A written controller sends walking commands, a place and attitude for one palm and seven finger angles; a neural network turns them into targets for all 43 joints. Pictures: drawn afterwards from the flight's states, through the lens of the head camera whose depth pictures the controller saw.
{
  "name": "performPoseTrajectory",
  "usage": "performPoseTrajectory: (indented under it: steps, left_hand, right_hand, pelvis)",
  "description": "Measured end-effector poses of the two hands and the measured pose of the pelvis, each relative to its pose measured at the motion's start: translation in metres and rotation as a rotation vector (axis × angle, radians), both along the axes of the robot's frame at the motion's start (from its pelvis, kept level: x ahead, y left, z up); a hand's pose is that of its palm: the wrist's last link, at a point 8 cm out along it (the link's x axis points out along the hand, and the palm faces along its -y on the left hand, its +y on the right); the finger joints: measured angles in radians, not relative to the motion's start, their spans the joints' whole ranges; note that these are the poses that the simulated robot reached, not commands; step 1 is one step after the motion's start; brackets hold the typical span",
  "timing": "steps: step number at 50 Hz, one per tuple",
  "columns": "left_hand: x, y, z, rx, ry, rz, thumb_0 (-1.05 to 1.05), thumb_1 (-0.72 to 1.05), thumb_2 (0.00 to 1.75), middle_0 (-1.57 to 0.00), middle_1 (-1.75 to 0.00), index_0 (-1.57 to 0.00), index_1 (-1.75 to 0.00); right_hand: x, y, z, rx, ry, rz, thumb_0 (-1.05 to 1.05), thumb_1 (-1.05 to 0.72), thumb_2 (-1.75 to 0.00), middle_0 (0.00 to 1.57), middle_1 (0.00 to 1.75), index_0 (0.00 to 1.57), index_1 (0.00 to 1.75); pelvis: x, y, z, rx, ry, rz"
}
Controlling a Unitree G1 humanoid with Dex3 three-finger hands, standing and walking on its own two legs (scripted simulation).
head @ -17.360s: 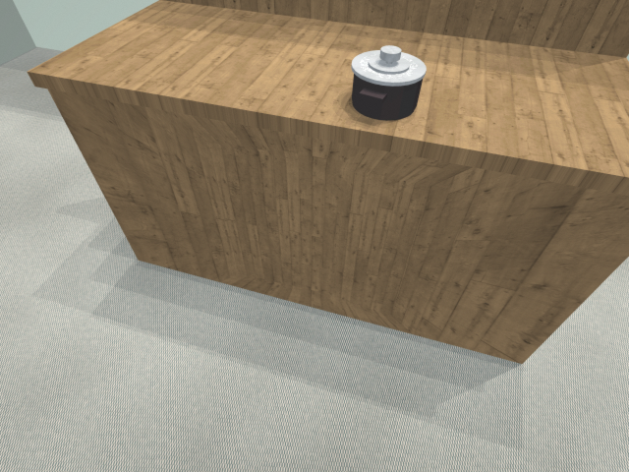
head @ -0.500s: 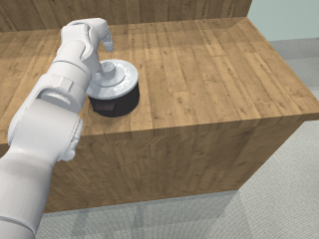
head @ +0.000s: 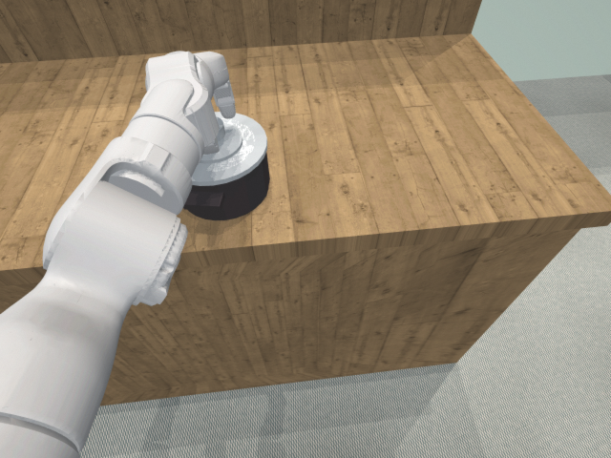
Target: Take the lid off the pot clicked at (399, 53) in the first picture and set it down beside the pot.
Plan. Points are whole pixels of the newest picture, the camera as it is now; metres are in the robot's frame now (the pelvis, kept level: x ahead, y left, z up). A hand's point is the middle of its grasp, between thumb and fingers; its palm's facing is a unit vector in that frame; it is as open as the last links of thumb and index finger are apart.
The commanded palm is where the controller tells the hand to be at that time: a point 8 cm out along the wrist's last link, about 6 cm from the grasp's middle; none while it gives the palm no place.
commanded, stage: lower the open fingers around the knob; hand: left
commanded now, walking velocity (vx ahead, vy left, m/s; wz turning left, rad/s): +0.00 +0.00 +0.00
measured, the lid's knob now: (209, 129) +0.54 +0.10 +0.15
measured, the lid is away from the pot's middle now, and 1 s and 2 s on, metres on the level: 0.00 0.00 0.00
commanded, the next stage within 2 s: close the fingers and squeeze the knob in 0.94 s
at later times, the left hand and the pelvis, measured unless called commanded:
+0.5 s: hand (198, 125) +0.51 +0.10 +0.17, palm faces -0.39 -0.10 -0.91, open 9.9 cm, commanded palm +0.52 +0.10 +0.21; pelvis +0.00 +0.00 +0.00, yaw -1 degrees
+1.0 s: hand (200, 130) +0.51 +0.10 +0.17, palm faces -0.39 -0.09 -0.92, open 10.3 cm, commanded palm +0.51 +0.10 +0.21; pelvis +0.00 +0.00 -0.01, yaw -1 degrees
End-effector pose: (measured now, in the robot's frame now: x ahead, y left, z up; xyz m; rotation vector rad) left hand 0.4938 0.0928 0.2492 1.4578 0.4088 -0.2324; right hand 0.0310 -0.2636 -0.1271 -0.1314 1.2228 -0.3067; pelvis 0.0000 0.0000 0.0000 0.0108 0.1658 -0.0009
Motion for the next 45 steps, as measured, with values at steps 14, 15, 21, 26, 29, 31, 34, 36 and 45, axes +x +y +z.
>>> performPoseTrajectory:
  steps: [14, 15, 21, 26, 29, 31, 34, 36, 45]
  left_hand:
    - [0.014, 0.009, -0.019, 0.012, -0.001, -0.010, 0.00, -0.19, 1.18, -0.72, -0.29, -0.72, -0.29]
    - [0.015, 0.009, -0.019, 0.004, 0.001, -0.011, 0.00, -0.19, 1.18, -0.72, -0.29, -0.72, -0.29]
    - [0.019, 0.013, -0.020, -0.007, 0.007, 0.003, 0.00, -0.19, 1.18, -0.72, -0.29, -0.74, -0.31]
    - [0.022, 0.013, -0.019, 0.008, -0.007, 0.000, 0.00, -0.19, 1.18, -0.72, -0.29, -0.77, -0.33]
    - [0.021, 0.012, -0.020, 0.011, -0.012, 0.001, 0.00, -0.19, 1.18, -0.72, -0.29, -0.77, -0.34]
    - [0.021, 0.012, -0.020, 0.009, -0.011, 0.005, 0.00, -0.19, 1.18, -0.72, -0.29, -0.77, -0.34]
    - [0.021, 0.013, -0.020, -0.001, -0.005, 0.012, 0.00, -0.19, 1.18, -0.72, -0.29, -0.76, -0.34]
    - [0.020, 0.012, -0.020, 0.005, -0.005, 0.010, 0.00, -0.19, 1.18, -0.72, -0.29, -0.76, -0.33]
    - [0.016, 0.011, -0.020, 0.015, -0.007, 0.009, 0.00, -0.19, 1.18, -0.72, -0.29, -0.72, -0.31]
  right_hand:
    - [-0.041, -0.005, 0.003, -0.037, 0.073, -0.065, 0.01, -0.90, -0.89, 0.20, 0.30, 0.20, 0.30]
    - [-0.042, -0.004, 0.003, -0.036, 0.074, -0.066, 0.01, -0.90, -0.89, 0.20, 0.30, 0.20, 0.30]
    - [-0.039, 0.001, 0.003, -0.026, 0.081, -0.070, 0.01, -0.90, -0.89, 0.20, 0.30, 0.20, 0.30]
    - [-0.035, 0.001, 0.002, -0.026, 0.085, -0.070, 0.01, -0.90, -0.89, 0.20, 0.30, 0.20, 0.30]
    - [-0.033, 0.000, 0.002, -0.027, 0.084, -0.070, 0.01, -0.90, -0.89, 0.20, 0.30, 0.20, 0.30]
    - [-0.032, 0.000, 0.002, -0.028, 0.085, -0.072, 0.01, -0.90, -0.89, 0.20, 0.30, 0.20, 0.30]
    - [-0.031, -0.001, 0.002, -0.033, 0.083, -0.075, 0.00, -0.90, -0.89, 0.20, 0.30, 0.20, 0.30]
    - [-0.031, -0.002, 0.002, -0.034, 0.082, -0.076, 0.00, -0.90, -0.89, 0.20, 0.30, 0.20, 0.30]
    - [-0.037, -0.001, 0.001, -0.027, 0.090, -0.076, 0.00, -0.90, -0.89, 0.20, 0.30, 0.20, 0.30]
  pelvis:
    - [0.001, 0.003, -0.001, -0.003, 0.024, -0.014]
    - [0.002, 0.003, -0.001, -0.003, 0.026, -0.015]
    - [0.004, 0.003, -0.002, -0.006, 0.038, -0.016]
    - [0.004, 0.004, -0.003, -0.008, 0.051, -0.018]
    - [0.004, 0.005, -0.004, -0.008, 0.055, -0.018]
    - [0.004, 0.005, -0.004, -0.008, 0.055, -0.018]
    - [0.003, 0.005, -0.004, -0.008, 0.056, -0.018]
    - [0.002, 0.005, -0.005, -0.009, 0.058, -0.018]
    - [0.000, 0.005, -0.005, -0.008, 0.053, -0.015]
